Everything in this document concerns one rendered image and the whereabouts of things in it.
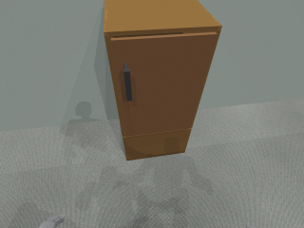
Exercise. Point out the cupboard door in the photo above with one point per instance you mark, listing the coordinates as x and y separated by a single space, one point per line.
166 76

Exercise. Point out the left robot hand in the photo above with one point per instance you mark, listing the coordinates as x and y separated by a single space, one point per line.
53 221

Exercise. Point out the handle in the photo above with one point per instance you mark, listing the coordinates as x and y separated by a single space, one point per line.
127 82

